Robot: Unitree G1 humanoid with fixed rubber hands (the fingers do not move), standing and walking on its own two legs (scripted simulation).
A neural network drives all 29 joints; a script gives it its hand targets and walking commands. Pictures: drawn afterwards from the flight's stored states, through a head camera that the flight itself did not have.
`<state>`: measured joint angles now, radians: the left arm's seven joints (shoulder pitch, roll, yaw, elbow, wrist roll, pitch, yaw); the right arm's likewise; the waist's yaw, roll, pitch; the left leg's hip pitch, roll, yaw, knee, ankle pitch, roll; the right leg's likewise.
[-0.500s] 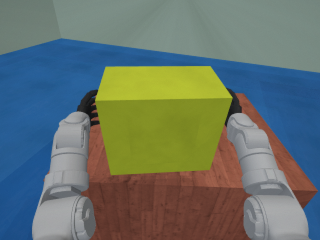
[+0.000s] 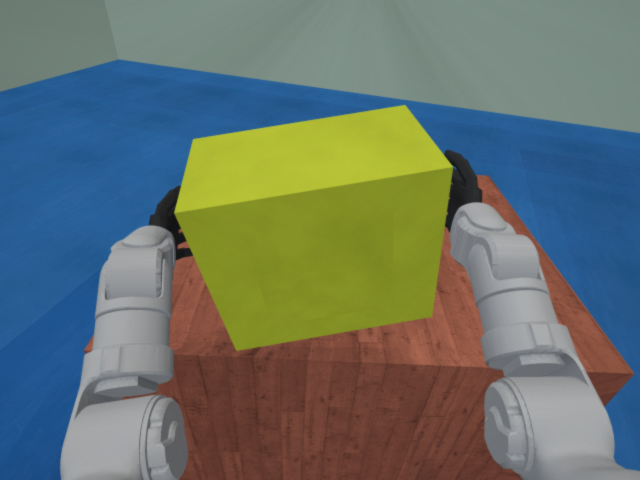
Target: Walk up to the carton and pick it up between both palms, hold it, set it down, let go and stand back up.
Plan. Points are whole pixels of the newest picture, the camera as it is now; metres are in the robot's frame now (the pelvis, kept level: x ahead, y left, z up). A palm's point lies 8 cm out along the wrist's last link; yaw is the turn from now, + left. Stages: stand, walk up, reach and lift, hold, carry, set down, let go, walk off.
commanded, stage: reach and lift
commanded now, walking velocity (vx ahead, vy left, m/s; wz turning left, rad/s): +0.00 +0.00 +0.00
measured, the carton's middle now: (318, 232) +0.40 +0.00 +0.18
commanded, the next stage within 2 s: hold in 0.40 s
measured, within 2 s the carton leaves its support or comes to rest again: neither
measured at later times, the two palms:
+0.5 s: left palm (155, 223) +0.37 +0.20 +0.21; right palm (456, 203) +0.38 -0.16 +0.24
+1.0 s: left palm (151, 223) +0.34 +0.19 +0.23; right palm (465, 200) +0.37 -0.17 +0.25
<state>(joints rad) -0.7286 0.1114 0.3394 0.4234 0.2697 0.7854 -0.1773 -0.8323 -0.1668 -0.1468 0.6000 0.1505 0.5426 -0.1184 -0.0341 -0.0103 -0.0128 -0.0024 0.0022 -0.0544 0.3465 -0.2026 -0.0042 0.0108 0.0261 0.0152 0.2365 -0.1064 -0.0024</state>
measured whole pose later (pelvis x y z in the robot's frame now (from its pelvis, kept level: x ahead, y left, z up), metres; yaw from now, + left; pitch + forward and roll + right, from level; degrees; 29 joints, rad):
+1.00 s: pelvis -0.01 -0.01 +0.00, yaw +1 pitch -7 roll -1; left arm -0.73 0.09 0.36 0.20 0.20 0.88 -0.01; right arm -0.90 -0.18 -0.10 0.59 0.19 0.57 -0.13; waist -0.05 -0.01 -0.02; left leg -0.05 0.00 -0.05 0.35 -0.17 -0.01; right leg -0.04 0.02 0.00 0.25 -0.09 0.00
